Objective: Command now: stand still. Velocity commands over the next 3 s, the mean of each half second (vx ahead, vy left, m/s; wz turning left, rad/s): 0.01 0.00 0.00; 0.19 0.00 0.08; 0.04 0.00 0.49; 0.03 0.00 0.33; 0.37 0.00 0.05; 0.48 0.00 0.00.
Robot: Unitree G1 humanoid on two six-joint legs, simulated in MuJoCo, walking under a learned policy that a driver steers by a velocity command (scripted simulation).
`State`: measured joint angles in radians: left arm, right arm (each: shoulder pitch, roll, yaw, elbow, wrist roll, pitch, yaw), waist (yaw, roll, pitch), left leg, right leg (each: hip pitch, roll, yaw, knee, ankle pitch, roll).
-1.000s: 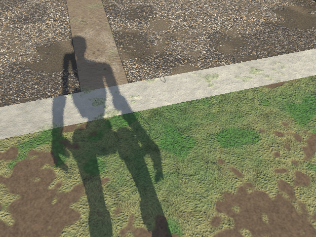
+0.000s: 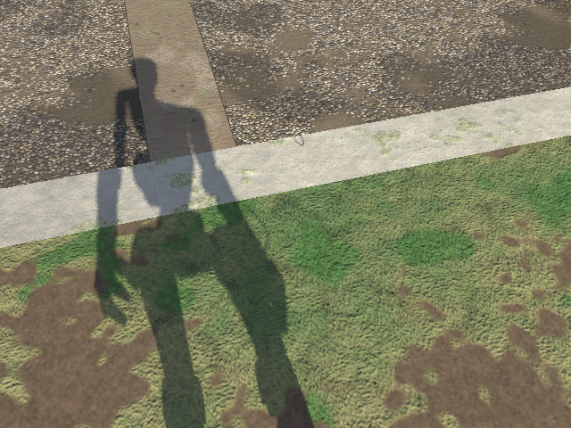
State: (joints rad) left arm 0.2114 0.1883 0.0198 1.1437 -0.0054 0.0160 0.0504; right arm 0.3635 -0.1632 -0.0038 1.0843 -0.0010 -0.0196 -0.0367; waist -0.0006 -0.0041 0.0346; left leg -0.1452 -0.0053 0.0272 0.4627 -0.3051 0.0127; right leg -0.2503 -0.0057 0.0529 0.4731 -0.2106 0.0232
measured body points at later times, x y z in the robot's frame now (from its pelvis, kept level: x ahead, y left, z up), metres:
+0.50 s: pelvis +0.00 +0.00 +0.00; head +0.02 +0.00 +0.45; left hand +0.01 +0.24 -0.16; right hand -0.04 -0.22 -0.16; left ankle -0.04 +0.11 -0.74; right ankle +0.03 -0.13 -0.74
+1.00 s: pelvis +0.12 -0.05 +0.00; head +0.15 -0.06 +0.45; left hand +0.09 +0.19 -0.14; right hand +0.22 -0.30 -0.14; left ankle +0.17 +0.09 -0.69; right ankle +0.06 -0.14 -0.74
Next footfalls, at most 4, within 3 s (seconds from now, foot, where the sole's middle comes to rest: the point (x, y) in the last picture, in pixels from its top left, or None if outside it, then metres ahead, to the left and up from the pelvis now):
1.18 left None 0.26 0.08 -0.78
1.66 right None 0.30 -0.13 -0.78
2.02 left None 0.17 0.08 -0.78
2.42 right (306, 408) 0.55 -0.02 -0.78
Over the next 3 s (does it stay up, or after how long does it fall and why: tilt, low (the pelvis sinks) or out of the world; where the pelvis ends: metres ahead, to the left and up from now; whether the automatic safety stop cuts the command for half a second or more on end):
stays up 0.62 0.16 -0.02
